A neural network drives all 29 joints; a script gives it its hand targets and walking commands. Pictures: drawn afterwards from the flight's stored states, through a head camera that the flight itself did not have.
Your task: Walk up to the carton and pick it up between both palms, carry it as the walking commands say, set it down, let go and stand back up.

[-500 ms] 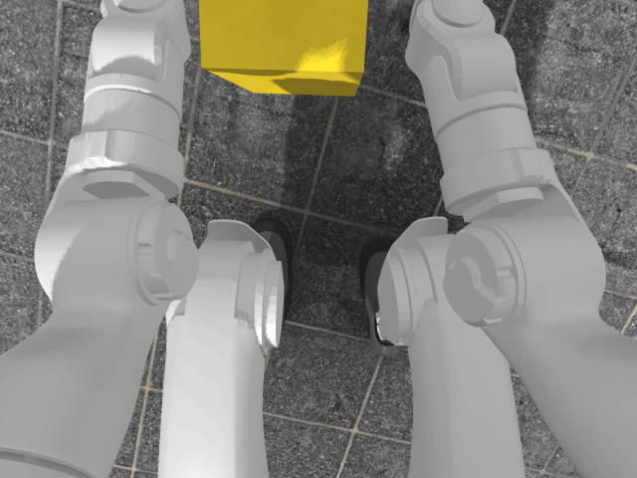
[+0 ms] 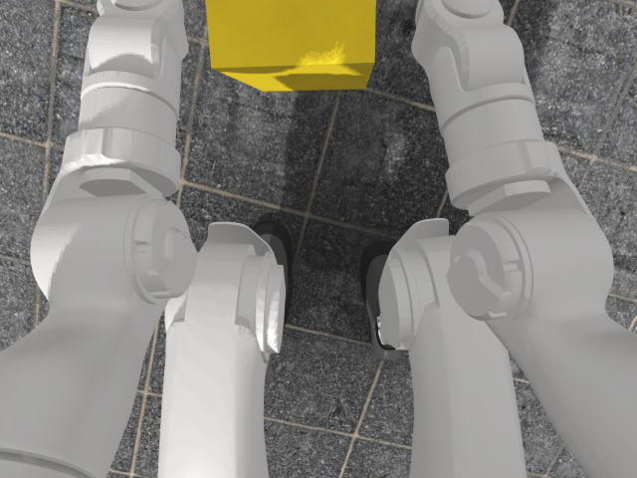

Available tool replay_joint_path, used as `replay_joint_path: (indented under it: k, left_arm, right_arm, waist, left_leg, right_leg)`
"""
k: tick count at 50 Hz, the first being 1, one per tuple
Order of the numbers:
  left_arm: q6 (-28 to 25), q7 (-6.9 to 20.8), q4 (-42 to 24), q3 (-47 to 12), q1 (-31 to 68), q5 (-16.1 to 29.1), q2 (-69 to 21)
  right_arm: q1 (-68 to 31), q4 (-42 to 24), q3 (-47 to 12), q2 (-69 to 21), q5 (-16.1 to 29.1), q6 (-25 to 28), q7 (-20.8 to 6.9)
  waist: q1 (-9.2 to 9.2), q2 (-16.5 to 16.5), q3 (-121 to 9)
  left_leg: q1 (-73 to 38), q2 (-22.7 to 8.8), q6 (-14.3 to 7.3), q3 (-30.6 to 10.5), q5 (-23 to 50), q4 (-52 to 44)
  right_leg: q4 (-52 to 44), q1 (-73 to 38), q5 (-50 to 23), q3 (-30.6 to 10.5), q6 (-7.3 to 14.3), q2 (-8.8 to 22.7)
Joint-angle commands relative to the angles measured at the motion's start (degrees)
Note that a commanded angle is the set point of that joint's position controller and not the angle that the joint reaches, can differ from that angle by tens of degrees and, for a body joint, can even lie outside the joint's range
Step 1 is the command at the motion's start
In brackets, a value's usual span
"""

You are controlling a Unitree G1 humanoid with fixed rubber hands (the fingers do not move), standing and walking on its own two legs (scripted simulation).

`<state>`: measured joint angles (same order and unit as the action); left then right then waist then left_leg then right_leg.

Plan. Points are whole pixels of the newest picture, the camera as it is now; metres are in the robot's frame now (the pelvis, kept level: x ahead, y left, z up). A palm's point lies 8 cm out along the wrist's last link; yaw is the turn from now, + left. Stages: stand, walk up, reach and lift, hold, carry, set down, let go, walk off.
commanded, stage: set down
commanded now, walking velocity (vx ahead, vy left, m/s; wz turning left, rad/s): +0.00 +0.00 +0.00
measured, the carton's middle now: out of the picture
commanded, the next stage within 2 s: none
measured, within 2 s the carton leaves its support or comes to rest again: rests again in 0.16 s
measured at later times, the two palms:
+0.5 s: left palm out of the picture +0.54 +0.16 -0.18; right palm out of the picture +0.54 -0.09 -0.18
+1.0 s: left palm out of the picture +0.54 +0.16 -0.18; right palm out of the picture +0.54 -0.09 -0.18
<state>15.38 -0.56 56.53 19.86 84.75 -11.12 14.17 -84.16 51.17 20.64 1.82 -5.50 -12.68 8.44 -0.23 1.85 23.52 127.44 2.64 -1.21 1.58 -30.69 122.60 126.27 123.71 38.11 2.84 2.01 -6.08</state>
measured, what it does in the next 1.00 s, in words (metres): stands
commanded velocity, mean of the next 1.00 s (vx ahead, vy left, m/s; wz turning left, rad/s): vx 0.00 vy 0.00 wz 0.00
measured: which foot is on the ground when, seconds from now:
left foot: down 0.00-1.00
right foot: down 0.00-1.00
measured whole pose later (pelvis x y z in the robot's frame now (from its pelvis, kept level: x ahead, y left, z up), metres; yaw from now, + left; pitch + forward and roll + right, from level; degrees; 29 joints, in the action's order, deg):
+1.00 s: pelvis +0.00 +0.00 -0.01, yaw +0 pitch +35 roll +0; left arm 7.8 0.1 61.7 19.9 85.0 -11.1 14.6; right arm -84.1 56.5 16.4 5.3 -5.4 -8.8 6.5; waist -0.3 1.5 23.8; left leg 127.9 2.7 -0.8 1.6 -30.8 123.8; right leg 127.6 124.4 38.1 2.8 1.9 -6.3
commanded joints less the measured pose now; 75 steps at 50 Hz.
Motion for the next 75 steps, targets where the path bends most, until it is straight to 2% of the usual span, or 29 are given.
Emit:
replay_joint_path:
  k: [1, 2, 4, 14, 15, 17, 24, 25, 27, 28, 33, 34, 35, 37, 41, 43, 45, 48, 51, 52, 59, 61, 63, 66, 68, 69, 70, 72, 75]
  left_arm:
    - [-5.69, 12.59, -0.57, -16.98, 27.59, 11.65, -53.89]
    - [-5.39, 12.90, -0.71, -16.08, 26.45, 10.28, -53.43]
    - [-5.14, 12.96, 2.04, -14.82, 26.08, 10.03, -52.87]
    - [-5.45, 12.78, 3.81, -12.21, 21.80, 6.58, -51.19]
    - [-5.45, 12.79, 0.76, -13.51, 24.52, 8.25, -50.38]
    - [-5.84, 12.87, 3.09, -12.39, 22.18, 6.99, -50.22]
    - [-6.25, 12.81, 2.07, -11.84, 24.11, 7.37, -47.86]
    - [-6.12, 12.59, 2.45, -12.20, 24.68, 6.90, -47.82]
    - [-6.09, 12.79, 3.41, -11.22, 22.40, 7.05, -48.46]
    - [-5.88, 12.56, 6.46, -9.38, 20.20, 5.40, -47.30]
    - [-7.06, 12.03, 3.90, -10.09, 22.68, 6.33, -45.27]
    - [-6.93, 12.14, 2.73, -9.45, 23.04, 6.59, -44.12]
    - [-6.90, 11.91, 2.18, -10.79, 24.17, 7.11, -44.33]
    - [-7.27, 10.89, 1.94, -10.51, 24.14, 7.14, -41.50]
    - [-8.33, 8.38, 6.43, -4.76, 18.48, 4.46, -31.61]
    - [-9.42, 6.54, 4.14, -3.66, 19.21, 4.04, -23.03]
    - [-11.05, 3.13, 4.28, -1.15, 17.93, 3.31, -10.11]
    - [-12.33, -0.92, 4.87, 0.22, 16.60, 3.86, 1.38]
    - [-13.33, -3.59, 8.60, -2.01, 16.85, 8.18, 8.46]
    - [-13.02, -3.82, 8.58, -1.45, 17.56, 8.58, 9.24]
    - [-13.89, -4.24, 7.56, -3.18, 19.12, 12.00, 15.55]
    - [-14.00, -4.30, 8.22, -3.73, 18.77, 13.34, 16.28]
    - [-14.19, -3.96, 8.27, -5.33, 19.05, 14.57, 16.10]
    - [-13.76, -3.40, 11.87, -3.79, 16.42, 14.21, 17.67]
    - [-14.37, -3.10, 6.18, -6.83, 20.02, 15.22, 16.20]
    - [-14.14, -3.54, 4.53, -4.92, 19.22, 14.78, 17.40]
    - [-14.04, -3.90, -1.92, -6.18, 21.31, 17.05, 18.40]
    - [-13.10, -4.28, -8.52, -8.36, 21.97, 20.18, 18.53]
    - [-11.11, -4.99, -7.73, -8.68, 22.37, 18.88, 18.98]
  right_arm:
    - [-28.45, 0.26, -19.55, -47.50, 3.15, 2.72, -14.29]
    - [-27.37, 1.23, -19.26, -48.00, 3.39, 2.43, -14.47]
    - [-28.06, 1.20, -18.30, -46.51, 2.56, 2.41, -14.59]
    - [-27.90, 1.54, -18.71, -45.30, 2.41, 2.93, -15.42]
    - [-26.79, 1.30, -17.49, -43.33, 2.77, 3.16, -15.20]
    - [-24.79, 4.34, -17.83, -45.51, 2.49, 2.74, -15.28]
    - [-26.85, 2.32, -17.82, -43.73, 2.42, 3.05, -14.88]
    - [-26.51, 2.70, -16.47, -43.59, 2.21, 3.13, -15.17]
    - [-26.69, 1.71, -17.43, -42.04, 1.99, 3.53, -14.84]
    - [-25.66, 2.83, -17.44, -43.48, 2.04, 3.17, -14.96]
    - [-28.41, 1.86, -19.05, -41.43, 3.68, 3.91, -14.35]
    - [-26.13, 2.64, -16.63, -39.84, 2.57, 3.81, -14.07]
    - [-25.66, 3.21, -16.94, -40.23, 2.90, 3.74, -14.19]
    - [-25.89, 2.58, -14.60, -34.83, 2.28, 4.54, -13.15]
    - [-21.97, 4.56, -13.24, -25.82, 1.22, 5.05, -10.96]
    - [-21.21, 5.07, -11.67, -19.48, 0.94, 5.20, -9.12]
    - [-19.39, 3.96, -9.88, -10.09, 1.81, 6.35, -6.33]
    - [-19.41, 1.53, -10.44, 2.70, 4.08, 7.56, -2.32]
    - [-15.65, 4.65, -8.24, 9.68, 4.64, 7.46, 0.75]
    - [-16.40, 5.19, -7.80, 13.99, 4.93, 7.31, 1.46]
    - [-19.25, 3.17, -13.06, 13.79, 11.88, 7.36, 1.26]
    - [-19.04, 3.51, -12.99, 14.42, 12.46, 7.65, 1.41]
    - [-21.57, -1.68, -16.02, 14.99, 14.78, 8.03, 1.51]
    - [-18.63, 3.84, -15.70, 14.50, 14.24, 7.75, 1.32]
    - [-18.15, 3.41, -14.33, 15.13, 14.21, 7.75, 1.06]
    - [-21.18, -2.30, -16.12, 14.65, 16.50, 8.06, 1.29]
    - [-20.69, -7.01, -17.09, 14.61, 16.10, 7.67, 2.22]
    - [-22.91, -14.16, -18.81, 16.61, 18.43, 6.99, 3.36]
    - [-20.84, -10.90, -18.45, 16.66, 18.50, 4.06, 4.81]
  waist:
    - [-2.98, -1.76, -55.39]
    - [-4.89, -2.57, -51.81]
    - [-3.57, -1.07, -50.40]
    - [-7.47, -1.41, -47.16]
    - [-5.05, -3.89, -48.95]
    - [-7.80, -0.91, -46.09]
    - [-5.85, 2.36, -47.65]
    - [-6.50, -1.55, -45.82]
    - [-5.14, 0.08, -47.72]
    - [-7.82, 0.82, -45.29]
    - [-8.61, 2.28, -48.34]
    - [-6.63, 1.77, -47.05]
    - [-7.39, -0.88, -47.16]
    - [-5.72, -3.71, -48.67]
    - [-8.59, 0.72, -47.23]
    - [-6.85, 2.64, -48.98]
    - [-9.77, 0.01, -52.04]
    - [-10.16, 1.02, -57.25]
    - [-5.20, 0.28, -57.41]
    - [-5.90, -2.29, -58.17]
    - [-10.87, -0.03, -63.73]
    - [-8.82, -0.35, -62.64]
    - [-8.81, -1.99, -67.62]
    - [-10.09, 1.86, -62.52]
    - [-7.32, -3.04, -65.26]
    - [-10.99, -1.44, -71.74]
    - [-7.82, -0.09, -83.87]
    - [-8.01, -0.20, -96.17]
    - [-8.73, -4.62, -99.07]
  left_leg:
    - [-32.86, 3.83, -1.12, -2.88, 22.69, -1.98]
    - [-29.85, 4.02, -1.55, -1.82, 21.42, -2.12]
    - [-29.97, 3.93, -1.54, -2.42, 19.11, -2.05]
    - [-26.99, 3.90, -1.85, -1.31, 17.36, -2.41]
    - [-29.53, 3.68, -1.28, -1.88, 18.58, -2.45]
    - [-25.55, 3.85, -1.96, -2.04, 18.39, -1.84]
    - [-26.14, 3.64, -1.57, -1.94, 16.24, -1.46]
    - [-27.45, 3.48, -1.72, -2.70, 17.48, -1.94]
    - [-26.09, 3.59, -1.44, -2.53, 18.32, -1.22]
    - [-25.70, 3.54, -1.99, -2.14, 17.40, -1.13]
    - [-25.98, 3.27, -1.66, -2.17, 19.39, -0.52]
    - [-27.06, 3.70, -1.43, -2.19, 18.11, -1.50]
    - [-26.70, 3.12, -1.28, -2.35, 18.04, -0.94]
    - [-30.43, 3.18, -0.52, -2.04, 17.67, -1.92]
    - [-28.47, 3.07, -0.53, -1.86, 17.57, -1.52]
    - [-28.44, 2.32, -0.27, -2.44, 17.71, -1.95]
    - [-31.66, 1.63, 0.11, -1.11, 19.19, -1.90]
    - [-33.46, 1.59, 0.52, -0.86, 20.78, -2.60]
    - [-33.63, 1.09, 1.12, -1.92, 21.74, -3.11]
    - [-32.84, 0.82, 1.59, -1.15, 20.77, -2.39]
    - [-33.95, -0.01, 0.12, -1.44, 22.42, -2.03]
    - [-31.31, -0.41, 0.42, -1.52, 20.66, -2.50]
    - [-34.69, -0.64, -0.06, -1.86, 23.63, -1.26]
    - [-28.43, -0.90, -0.04, -2.01, 20.75, -1.28]
    - [-32.38, -0.59, 0.91, -2.32, 24.53, -0.70]
    - [-35.06, -0.53, -0.13, -1.02, 25.87, -0.44]
    - [-41.30, -0.25, 0.09, -1.28, 28.02, -1.03]
    - [-48.14, 0.58, -0.06, -0.48, 33.66, -1.02]
    - [-50.83, 0.80, 0.44, 0.54, 28.78, -3.41]
  right_leg:
    - [-7.83, -21.39, -22.09, -4.45, -1.26, -4.25]
    - [-8.45, -20.26, -21.62, -5.10, -0.98, -4.51]
    - [-8.96, -19.06, -18.72, -4.50, -1.09, -4.09]
    - [-8.60, -18.20, -17.82, -5.21, -1.53, -4.11]
    - [-8.82, -18.21, -18.99, -4.89, -1.34, -4.35]
    - [-8.49, -18.58, -20.01, -6.16, -1.29, -4.33]
    - [-8.32, -20.75, -18.76, -4.70, -2.28, -3.88]
    - [-7.71, -17.28, -18.34, -5.18, -1.65, -4.21]
    - [-7.84, -20.75, -21.33, -5.07, -2.13, -4.09]
    - [-8.70, -19.40, -19.57, -6.08, -2.24, -3.78]
    - [-7.35, -21.26, -21.26, -5.53, -2.69, -3.69]
    - [-8.71, -20.00, -20.22, -5.07, -2.91, -3.76]
    - [-7.49, -19.16, -19.53, -5.75, -1.88, -3.87]
    - [-7.67, -18.58, -18.50, -4.63, -2.06, -3.93]
    - [-8.36, -20.08, -18.52, -4.88, -3.24, -2.88]
    - [-7.63, -22.91, -20.76, -4.25, -4.05, -2.55]
    - [-8.23, -23.45, -21.11, -5.31, -4.36, -2.24]
    - [-8.66, -29.06, -24.36, -5.40, -5.23, -1.83]
    - [-8.49, -24.41, -24.58, -3.90, -5.84, -1.79]
    - [-8.92, -25.43, -23.79, -5.39, -5.23, -1.36]
    - [-8.71, -25.99, -23.87, -6.75, -5.60, -0.18]
    - [-8.41, -26.60, -24.07, -6.38, -5.47, 0.00]
    - [-8.61, -27.53, -26.56, -6.76, -5.57, -0.43]
    - [-8.91, -26.37, -25.30, -7.44, -5.94, 0.21]
    - [-7.92, -23.21, -27.59, -6.67, -5.27, -0.29]
    - [-9.09, -28.91, -28.60, -7.74, -5.38, -0.02]
    - [-9.26, -36.59, -31.66, -6.46, -5.42, -0.34]
    - [-8.77, -43.53, -36.18, -5.75, -5.50, -0.48]
    - [-9.67, -43.15, -30.75, -4.84, -5.29, -0.34]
